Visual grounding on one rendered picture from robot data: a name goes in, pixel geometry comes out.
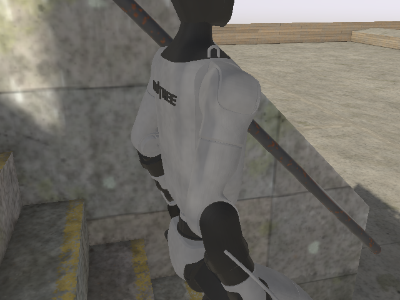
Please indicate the stairs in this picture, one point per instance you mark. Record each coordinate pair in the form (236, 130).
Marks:
(45, 254)

